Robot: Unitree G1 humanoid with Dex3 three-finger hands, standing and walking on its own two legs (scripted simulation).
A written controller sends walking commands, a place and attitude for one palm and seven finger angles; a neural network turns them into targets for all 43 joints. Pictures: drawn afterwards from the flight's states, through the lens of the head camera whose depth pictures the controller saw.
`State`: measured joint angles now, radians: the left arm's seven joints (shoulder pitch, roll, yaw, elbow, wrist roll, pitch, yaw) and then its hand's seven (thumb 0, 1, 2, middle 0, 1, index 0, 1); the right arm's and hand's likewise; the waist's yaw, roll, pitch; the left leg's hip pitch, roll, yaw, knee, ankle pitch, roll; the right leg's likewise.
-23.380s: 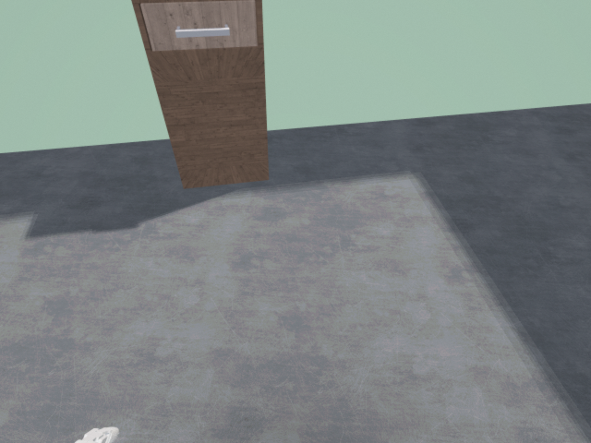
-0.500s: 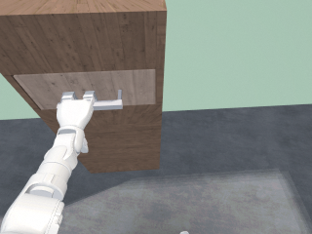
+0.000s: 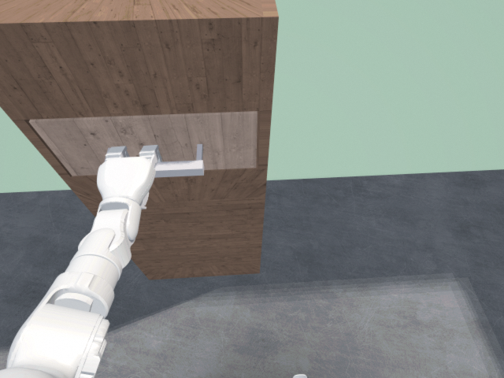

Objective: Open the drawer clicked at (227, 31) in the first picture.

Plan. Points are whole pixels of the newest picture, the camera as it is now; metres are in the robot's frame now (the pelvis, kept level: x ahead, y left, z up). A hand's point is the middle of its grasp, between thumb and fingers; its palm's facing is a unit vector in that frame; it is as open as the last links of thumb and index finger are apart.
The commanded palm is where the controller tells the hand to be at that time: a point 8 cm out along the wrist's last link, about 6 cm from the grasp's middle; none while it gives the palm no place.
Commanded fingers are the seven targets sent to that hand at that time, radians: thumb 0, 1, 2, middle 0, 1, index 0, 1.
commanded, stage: close the thumb around the handle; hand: left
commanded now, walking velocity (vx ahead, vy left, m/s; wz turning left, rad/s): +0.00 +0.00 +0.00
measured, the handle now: (154, 160) +0.49 +0.19 +0.02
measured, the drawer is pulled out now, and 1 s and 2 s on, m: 0.00 0.04 0.20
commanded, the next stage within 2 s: pull the drawer open in 0.18 s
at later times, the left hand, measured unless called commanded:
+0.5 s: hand (138, 199) +0.42 +0.21 +0.00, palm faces -0.02 -0.04 -1.00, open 5.7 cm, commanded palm +0.37 +0.20 +0.06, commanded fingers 0.00 0.90 0.90 -0.40 -1.35 -0.40 -1.35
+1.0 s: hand (136, 212) +0.39 +0.21 +0.00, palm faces -0.03 -0.01 -1.00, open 5.7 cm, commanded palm +0.37 +0.20 +0.06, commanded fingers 0.00 0.90 0.90 -0.40 -1.35 -0.40 -1.35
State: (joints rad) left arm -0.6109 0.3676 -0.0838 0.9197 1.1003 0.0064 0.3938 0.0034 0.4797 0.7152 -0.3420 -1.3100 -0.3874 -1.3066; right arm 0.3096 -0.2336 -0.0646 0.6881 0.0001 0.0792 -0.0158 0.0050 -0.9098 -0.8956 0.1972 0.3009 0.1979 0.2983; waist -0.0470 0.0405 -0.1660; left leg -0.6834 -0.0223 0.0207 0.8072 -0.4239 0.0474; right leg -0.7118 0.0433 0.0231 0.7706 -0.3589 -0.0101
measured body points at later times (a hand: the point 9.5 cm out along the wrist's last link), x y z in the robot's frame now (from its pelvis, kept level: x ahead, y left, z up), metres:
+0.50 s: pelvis +0.01 +0.00 +0.01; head +0.08 -0.01 +0.45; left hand +0.41 +0.21 +0.06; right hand +0.09 -0.26 -0.12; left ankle -0.03 +0.09 -0.70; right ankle +0.00 -0.12 -0.70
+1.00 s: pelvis +0.02 -0.01 +0.00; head +0.08 -0.02 +0.45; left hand +0.38 +0.21 +0.06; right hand +0.16 -0.25 -0.12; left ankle -0.03 +0.09 -0.70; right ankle +0.00 -0.12 -0.70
